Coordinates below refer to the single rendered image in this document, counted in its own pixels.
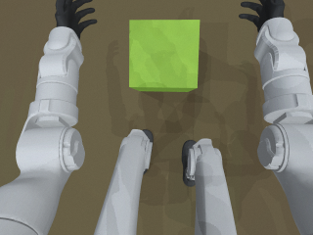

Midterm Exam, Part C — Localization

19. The right robot hand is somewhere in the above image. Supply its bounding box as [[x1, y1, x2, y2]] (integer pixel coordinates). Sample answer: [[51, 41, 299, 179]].
[[239, 0, 286, 32]]

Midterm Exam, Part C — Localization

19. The carton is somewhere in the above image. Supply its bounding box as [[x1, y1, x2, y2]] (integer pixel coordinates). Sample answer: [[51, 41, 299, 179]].
[[129, 20, 201, 92]]

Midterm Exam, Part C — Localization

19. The robot left upper arm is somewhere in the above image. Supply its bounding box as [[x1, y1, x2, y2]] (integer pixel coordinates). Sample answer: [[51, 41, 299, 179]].
[[0, 126, 85, 235]]

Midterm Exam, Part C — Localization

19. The left robot shin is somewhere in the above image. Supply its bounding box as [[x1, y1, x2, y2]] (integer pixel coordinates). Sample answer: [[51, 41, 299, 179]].
[[119, 129, 149, 152]]

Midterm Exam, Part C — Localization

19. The left robot hand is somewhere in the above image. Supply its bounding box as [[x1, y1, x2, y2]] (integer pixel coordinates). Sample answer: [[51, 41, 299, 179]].
[[55, 0, 97, 40]]

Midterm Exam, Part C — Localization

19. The robot right forearm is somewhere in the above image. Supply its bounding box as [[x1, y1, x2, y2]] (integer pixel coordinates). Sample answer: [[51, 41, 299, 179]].
[[253, 17, 313, 124]]

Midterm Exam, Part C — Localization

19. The right robot foot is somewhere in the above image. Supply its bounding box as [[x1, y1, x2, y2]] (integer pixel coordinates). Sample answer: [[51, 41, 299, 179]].
[[181, 140, 197, 187]]

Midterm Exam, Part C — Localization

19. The robot left forearm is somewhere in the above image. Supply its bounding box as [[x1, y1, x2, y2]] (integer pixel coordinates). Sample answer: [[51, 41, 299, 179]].
[[16, 26, 84, 168]]

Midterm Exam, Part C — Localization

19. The robot right upper arm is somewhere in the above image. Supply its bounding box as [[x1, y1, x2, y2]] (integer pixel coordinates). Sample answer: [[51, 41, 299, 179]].
[[257, 122, 313, 235]]

